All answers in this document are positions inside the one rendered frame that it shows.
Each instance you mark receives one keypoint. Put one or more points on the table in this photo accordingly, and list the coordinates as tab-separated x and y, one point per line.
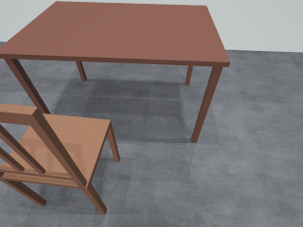
162	34

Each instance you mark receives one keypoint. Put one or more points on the chair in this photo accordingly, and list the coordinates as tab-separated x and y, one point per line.
57	150

